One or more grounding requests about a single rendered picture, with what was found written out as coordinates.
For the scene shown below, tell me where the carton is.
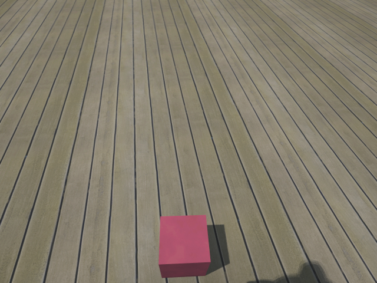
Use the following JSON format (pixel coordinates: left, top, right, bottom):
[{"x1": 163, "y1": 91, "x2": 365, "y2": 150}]
[{"x1": 158, "y1": 215, "x2": 211, "y2": 278}]

